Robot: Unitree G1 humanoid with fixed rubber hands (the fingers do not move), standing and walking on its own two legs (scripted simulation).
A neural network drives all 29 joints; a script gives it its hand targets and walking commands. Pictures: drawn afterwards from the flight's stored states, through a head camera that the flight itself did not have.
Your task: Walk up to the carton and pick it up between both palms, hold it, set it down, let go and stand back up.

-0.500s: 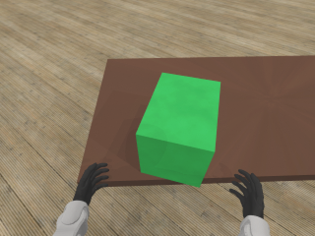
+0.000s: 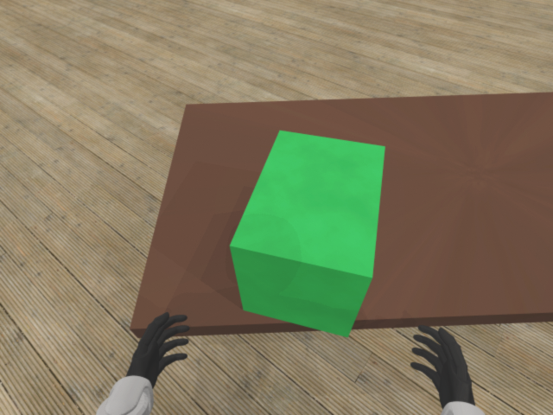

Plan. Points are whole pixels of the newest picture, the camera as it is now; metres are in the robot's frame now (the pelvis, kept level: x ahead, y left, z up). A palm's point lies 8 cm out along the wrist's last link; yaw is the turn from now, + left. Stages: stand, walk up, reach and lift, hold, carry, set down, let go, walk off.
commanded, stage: set down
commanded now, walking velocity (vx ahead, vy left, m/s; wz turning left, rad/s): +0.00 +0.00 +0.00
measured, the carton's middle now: (312, 230) +0.42 -0.02 -0.01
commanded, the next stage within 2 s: let go in 0.82 s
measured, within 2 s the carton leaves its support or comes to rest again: neither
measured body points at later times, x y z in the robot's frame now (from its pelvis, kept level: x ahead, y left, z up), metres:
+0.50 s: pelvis +0.00 +0.00 +0.00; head +0.01 +0.00 +0.45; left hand +0.18 +0.22 -0.08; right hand +0.18 -0.22 -0.08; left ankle +0.01 +0.13 -0.75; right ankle -0.02 -0.14 -0.75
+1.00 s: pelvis +0.00 +0.00 +0.00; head +0.01 +0.00 +0.45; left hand +0.17 +0.23 -0.09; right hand +0.17 -0.23 -0.09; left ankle +0.01 +0.13 -0.75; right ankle -0.02 -0.14 -0.75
